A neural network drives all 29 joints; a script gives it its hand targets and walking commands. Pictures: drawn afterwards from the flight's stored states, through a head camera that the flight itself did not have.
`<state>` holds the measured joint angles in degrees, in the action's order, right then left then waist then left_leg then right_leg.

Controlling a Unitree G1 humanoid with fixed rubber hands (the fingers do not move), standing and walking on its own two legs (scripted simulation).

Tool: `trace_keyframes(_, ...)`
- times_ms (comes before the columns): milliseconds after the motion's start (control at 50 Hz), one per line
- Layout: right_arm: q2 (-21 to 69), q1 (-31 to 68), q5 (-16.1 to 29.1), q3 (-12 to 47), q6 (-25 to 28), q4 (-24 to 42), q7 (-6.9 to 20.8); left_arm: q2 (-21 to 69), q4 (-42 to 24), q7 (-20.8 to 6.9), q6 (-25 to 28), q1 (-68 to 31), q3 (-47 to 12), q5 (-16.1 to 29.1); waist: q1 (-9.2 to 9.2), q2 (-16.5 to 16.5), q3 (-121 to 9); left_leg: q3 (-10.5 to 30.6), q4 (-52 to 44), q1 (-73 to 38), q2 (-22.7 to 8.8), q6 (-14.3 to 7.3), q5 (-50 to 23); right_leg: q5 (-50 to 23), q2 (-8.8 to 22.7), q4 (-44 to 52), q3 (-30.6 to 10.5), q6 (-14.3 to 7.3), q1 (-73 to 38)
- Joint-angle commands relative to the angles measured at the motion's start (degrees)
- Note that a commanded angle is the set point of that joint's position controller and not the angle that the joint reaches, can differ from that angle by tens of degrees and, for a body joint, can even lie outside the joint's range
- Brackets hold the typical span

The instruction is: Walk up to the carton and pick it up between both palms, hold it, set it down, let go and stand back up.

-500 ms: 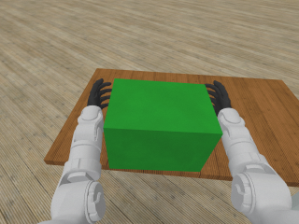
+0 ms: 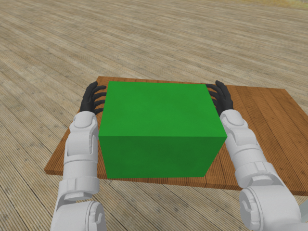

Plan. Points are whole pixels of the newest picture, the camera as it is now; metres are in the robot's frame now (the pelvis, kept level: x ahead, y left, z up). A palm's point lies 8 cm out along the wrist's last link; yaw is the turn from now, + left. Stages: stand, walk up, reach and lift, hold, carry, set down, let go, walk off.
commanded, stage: reach and lift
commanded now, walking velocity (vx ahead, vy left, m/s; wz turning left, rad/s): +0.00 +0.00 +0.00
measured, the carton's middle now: (157, 130) +0.35 -0.01 +0.12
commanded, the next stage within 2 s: hold in 1.20 s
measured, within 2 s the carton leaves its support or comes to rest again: neither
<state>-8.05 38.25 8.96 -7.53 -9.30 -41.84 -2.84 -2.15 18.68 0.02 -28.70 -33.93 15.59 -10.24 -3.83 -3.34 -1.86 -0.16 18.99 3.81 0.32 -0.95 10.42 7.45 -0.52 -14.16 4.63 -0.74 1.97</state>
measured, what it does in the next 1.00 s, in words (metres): stands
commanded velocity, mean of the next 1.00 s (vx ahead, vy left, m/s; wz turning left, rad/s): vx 0.00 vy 0.00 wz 0.00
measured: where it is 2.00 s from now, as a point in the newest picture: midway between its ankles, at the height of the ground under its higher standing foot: outside the picture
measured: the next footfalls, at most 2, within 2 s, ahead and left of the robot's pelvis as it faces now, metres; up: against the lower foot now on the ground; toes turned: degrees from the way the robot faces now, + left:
none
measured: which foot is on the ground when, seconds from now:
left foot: down 0.00-1.00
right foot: down 0.00-1.00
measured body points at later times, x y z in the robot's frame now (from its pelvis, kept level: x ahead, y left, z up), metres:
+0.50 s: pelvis -0.01 +0.00 +0.00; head -0.06 +0.03 +0.45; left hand +0.37 +0.17 +0.19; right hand +0.38 -0.19 +0.19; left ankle +0.00 +0.10 -0.75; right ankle +0.01 -0.11 -0.75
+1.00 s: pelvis +0.00 -0.01 +0.00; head -0.06 +0.02 +0.44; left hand +0.37 +0.17 +0.21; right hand +0.37 -0.19 +0.21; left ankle +0.00 +0.10 -0.75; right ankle +0.01 -0.11 -0.75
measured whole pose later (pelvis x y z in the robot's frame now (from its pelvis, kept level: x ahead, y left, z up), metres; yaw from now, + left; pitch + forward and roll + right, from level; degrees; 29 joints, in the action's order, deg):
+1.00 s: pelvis +0.00 -0.01 +0.00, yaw +0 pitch -6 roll -1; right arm -8.4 38.2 14.3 -4.1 -21.0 -29.1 -7.5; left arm -2.4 4.4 -4.0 -40.8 -32.4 17.4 -12.2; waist -4.9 -3.2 -2.2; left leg 0.1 18.8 1.9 0.0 -0.5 10.6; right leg 7.9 -0.9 -14.3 4.8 -1.1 0.2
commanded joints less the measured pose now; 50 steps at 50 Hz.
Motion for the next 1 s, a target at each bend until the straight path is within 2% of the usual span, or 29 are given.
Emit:
trace_keyframes(0, 27.26, 38.80, 2.75, 17.69, 0.54, 16.49, 5.17, 29.20, -7.92, -7.63, -0.67, -31.95, -22.79, 4.30, -0.28, 4.03, -16.67, -0.24, -2.35, -3.59, 1.39, 3.28, -15.54, -11.44, -1.91, -0.01, -0.25, 1.11, -4.98)
trace_keyframes(80, 27.41, 40.35, 4.36, 18.64, -0.16, 19.95, 5.27, 29.95, -11.09, -7.21, -1.41, -33.64, -24.79, 5.44, -0.35, 4.59, -18.81, 0.21, -1.57, -5.56, 0.78, 3.89, -17.51, -10.67, -2.30, -0.10, -0.11, 0.78, -3.65)
trace_keyframes(100, 27.68, 40.03, 4.53, 19.64, -0.40, 20.98, 5.36, 30.30, -12.32, -7.02, -1.66, -33.93, -25.40, 5.86, -0.91, 4.63, -19.69, 0.31, -1.59, -6.04, 0.83, 3.93, -17.55, -11.09, -2.28, -0.13, 0.21, 0.72, -3.86)
trace_keyframes(140, 27.11, 40.47, 5.31, 19.47, -1.40, 21.05, 5.54, 29.76, -12.96, -7.05, -2.56, -34.03, -25.79, 6.05, -0.39, 5.38, -18.39, 0.22, -2.09, -4.79, 0.79, 3.78, -16.76, -9.91, -2.35, 0.23, -0.18, 0.64, -3.53)
trace_keyframes(160, 27.65, 40.68, 5.18, 19.31, -1.86, 21.33, 5.40, 29.54, -12.71, -7.05, -2.91, -33.76, -25.25, 5.89, -0.54, 4.49, -18.37, 0.26, -2.11, -4.80, 1.02, 3.59, -15.22, -8.75, -2.43, 0.24, -0.04, 0.91, -3.65)
trace_keyframes(200, 27.05, 40.39, 5.30, 19.20, -2.93, 20.27, 5.52, 28.48, -11.20, -7.25, -3.69, -33.09, -23.88, 5.17, 0.27, 4.59, -16.43, -0.04, -3.02, -3.14, 1.11, 2.98, -11.98, -6.61, -2.32, 0.65, -0.44, 0.92, -3.36)
trace_keyframes(240, 27.40, 40.50, 5.01, 18.73, -3.54, 20.10, 5.48, 28.54, -11.53, -7.44, -4.16, -33.75, -23.95, 5.45, 0.10, 4.77, -16.55, -0.14, -3.51, -2.51, 1.15, 2.73, -10.15, -5.29, -2.32, 0.77, -0.55, 0.71, -3.07)
trace_keyframes(260, 27.47, 40.39, 5.56, 19.54, -3.63, 20.49, 5.39, 28.55, -11.67, -7.45, -4.38, -33.36, -23.99, 5.52, 0.58, 4.10, -17.86, -0.03, -3.50, -2.96, 0.86, 2.56, -10.85, -6.56, -2.18, 0.53, -0.57, 0.83, -3.85)
trace_keyframes(300, 27.85, 40.82, 5.55, 19.56, -4.08, 20.26, 5.38, 29.15, -11.79, -7.63, -4.79, -34.10, -24.25, 5.75, -0.26, 4.38, -17.74, 0.10, -3.67, -3.11, 1.03, 2.74, -10.70, -6.02, -2.08, 0.48, -0.80, 0.73, -3.53)
trace_keyframes(380, 28.88, 43.32, 6.22, 19.82, -4.99, 21.50, 5.23, 28.20, -12.25, -7.80, -5.45, -35.90, -23.85, 6.31, -0.11, 3.70, -19.23, -0.33, -3.41, -3.15, 1.46, 2.28, -9.89, -5.45, -2.19, 0.32, -0.56, 1.00, -3.23)
trace_keyframes(400, 28.69, 42.14, 6.24, 19.78, -5.21, 21.61, 5.08, 28.20, -12.57, -7.91, -5.48, -34.94, -23.66, 5.99, 0.52, 4.22, -18.95, -0.73, -3.50, -2.82, 1.33, 2.08, -10.72, -6.73, -2.18, 0.58, -0.93, 1.05, -4.18)
trace_keyframes(420, 29.08, 42.03, 6.09, 19.81, -5.54, 21.11, 4.90, 27.88, -11.99, -8.02, -5.64, -35.21, -23.35, 5.50, 0.20, 4.37, -18.02, -0.49, -3.54, -2.68, 1.34, 2.16, -10.86, -6.76, -2.14, 0.47, -0.93, 1.26, -4.36)
trace_keyframes(500, 29.04, 41.83, 5.62, 20.23, -6.59, 21.47, 3.94, 26.80, -12.03, -9.06, -6.45, -34.89, -21.90, 4.98, -0.04, 2.33, -17.52, -0.75, -3.69, -2.90, 1.63, 1.74, -10.55, -7.53, -1.96, 0.66, -1.14, 1.56, -5.11)
trace_keyframes(520, 29.89, 41.86, 5.89, 20.78, -6.57, 21.92, 3.84, 26.96, -12.84, -9.18, -6.53, -34.82, -21.89, 5.21, 0.48, 2.58, -18.32, -0.82, -3.53, -2.83, 1.68, 1.71, -10.76, -8.38, -1.82, 0.59, -1.30, 1.50, -5.97)
trace_keyframes(560, 30.67, 42.18, 6.71, 21.78, -6.75, 23.54, 3.34, 27.34, -14.18, -9.44, -6.68, -35.14, -23.03, 5.50, -0.18, 2.86, -19.92, -0.84, -2.73, -3.53, 1.97, 1.76, -13.58, -11.55, -1.96, -0.03, -1.26, 1.60, -6.93)
trace_keyframes(580, 31.18, 42.46, 6.94, 22.43, -6.80, 24.53, 3.14, 27.62, -14.75, -9.58, -6.61, -35.49, -23.18, 5.69, 0.07, 3.74, -20.25, -0.80, -2.61, -3.48, 2.24, 2.14, -14.37, -12.88, -2.03, -0.30, -1.26, 1.98, -7.41)
trace_keyframes(620, 30.63, 41.52, 7.63, 22.33, -7.35, 24.57, 2.60, 27.06, -15.87, -9.83, -7.02, -35.79, -23.62, 5.54, -1.17, 3.98, -19.45, -0.50, -1.94, -3.74, 2.29, 2.48, -16.23, -14.90, -2.16, -0.54, -1.15, 1.87, -7.71)
trace_keyframes(780, 30.14, 40.02, 8.26, 22.73, -9.52, 24.77, 1.61, 25.38, -16.05, -10.97, -8.73, -34.91, -22.08, 4.33, -1.07, 3.66, -15.88, -0.51, -2.77, -1.87, 2.54, 2.19, -13.25, -12.73, -1.93, -0.26, -1.49, 2.10, -8.02)
trace_keyframes(860, 31.30, 40.60, 9.71, 25.01, -9.40, 28.38, 1.31, 26.06, -19.45, -10.87, -8.86, -34.80, -23.27, 5.05, -0.68, 4.30, -19.01, -0.20, -1.32, -3.54, 2.70, 2.70, -17.84, -18.11, -2.02, -1.50, -1.41, 2.25, -9.27)
trace_keyframes(900, 30.97, 41.03, 10.68, 25.70, -9.48, 30.61, 1.08, 26.22, -21.87, -10.75, -9.25, -34.92, -24.67, 5.48, -1.35, 4.70, -21.30, 0.26, -0.62, -5.17, 2.75, 3.37, -20.69, -20.37, -2.33, -1.91, -1.20, 2.41, -10.31)
trace_keyframes(940, 29.97, 39.72, 10.19, 25.60, -10.30, 30.16, 0.78, 25.66, -20.64, -10.85, -9.86, -33.56, -23.59, 4.74, -1.46, 3.63, -18.90, 0.18, -0.94, -4.66, 2.61, 3.33, -20.24, -18.95, -2.67, -1.23, -1.01, 2.41, -9.87)
trace_keyframes(980, 29.26, 39.03, 10.40, 24.75, -11.22, 28.69, 0.79, 24.39, -19.33, -11.34, -10.70, -33.05, -22.75, 4.18, -1.06, 3.93, -15.71, -0.16, -2.07, -3.59, 2.34, 2.91, -16.27, -14.87, -2.16, -0.32, -1.33, 2.32, -8.38)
